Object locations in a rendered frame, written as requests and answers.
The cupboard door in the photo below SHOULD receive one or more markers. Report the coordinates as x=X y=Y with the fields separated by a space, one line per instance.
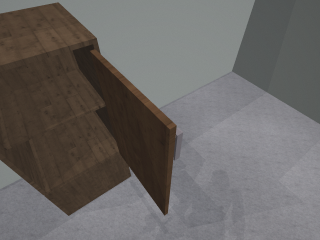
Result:
x=145 y=136

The handle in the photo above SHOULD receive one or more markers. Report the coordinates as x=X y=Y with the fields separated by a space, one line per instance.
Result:
x=178 y=144

